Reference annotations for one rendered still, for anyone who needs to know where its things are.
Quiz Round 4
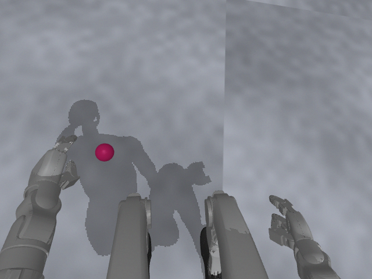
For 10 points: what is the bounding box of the left robot hand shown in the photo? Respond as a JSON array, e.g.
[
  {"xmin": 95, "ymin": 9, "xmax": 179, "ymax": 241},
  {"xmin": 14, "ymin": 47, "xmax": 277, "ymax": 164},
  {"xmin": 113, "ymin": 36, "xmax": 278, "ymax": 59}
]
[{"xmin": 28, "ymin": 135, "xmax": 80, "ymax": 190}]

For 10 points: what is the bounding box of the right robot hand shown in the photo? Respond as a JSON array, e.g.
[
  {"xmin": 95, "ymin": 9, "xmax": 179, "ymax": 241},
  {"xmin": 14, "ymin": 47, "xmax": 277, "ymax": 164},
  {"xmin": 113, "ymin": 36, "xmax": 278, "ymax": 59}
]
[{"xmin": 269, "ymin": 195, "xmax": 314, "ymax": 250}]

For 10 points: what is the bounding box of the left robot arm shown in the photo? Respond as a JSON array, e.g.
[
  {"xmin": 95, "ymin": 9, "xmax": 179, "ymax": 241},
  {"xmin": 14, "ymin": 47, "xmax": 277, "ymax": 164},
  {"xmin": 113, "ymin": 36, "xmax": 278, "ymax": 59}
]
[{"xmin": 0, "ymin": 181, "xmax": 62, "ymax": 279}]

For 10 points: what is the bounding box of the right robot foot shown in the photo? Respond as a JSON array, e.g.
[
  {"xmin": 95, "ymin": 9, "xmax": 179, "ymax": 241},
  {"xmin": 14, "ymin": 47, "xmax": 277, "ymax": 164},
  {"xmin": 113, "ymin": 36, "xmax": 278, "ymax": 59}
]
[{"xmin": 200, "ymin": 227, "xmax": 222, "ymax": 279}]

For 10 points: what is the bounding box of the ball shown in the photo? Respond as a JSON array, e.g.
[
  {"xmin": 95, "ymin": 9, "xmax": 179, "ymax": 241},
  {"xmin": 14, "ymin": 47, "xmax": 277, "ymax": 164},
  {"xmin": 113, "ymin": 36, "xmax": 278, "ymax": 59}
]
[{"xmin": 95, "ymin": 144, "xmax": 114, "ymax": 162}]

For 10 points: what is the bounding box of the right robot arm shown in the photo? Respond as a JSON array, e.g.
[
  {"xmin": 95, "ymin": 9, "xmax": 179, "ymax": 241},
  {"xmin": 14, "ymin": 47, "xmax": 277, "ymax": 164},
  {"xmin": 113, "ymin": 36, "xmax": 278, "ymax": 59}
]
[{"xmin": 294, "ymin": 239, "xmax": 340, "ymax": 279}]

